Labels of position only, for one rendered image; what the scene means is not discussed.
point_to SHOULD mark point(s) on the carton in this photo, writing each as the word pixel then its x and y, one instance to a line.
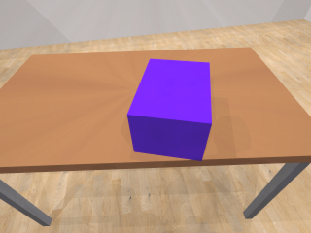
pixel 171 112

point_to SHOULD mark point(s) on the table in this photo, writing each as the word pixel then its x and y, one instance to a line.
pixel 68 112

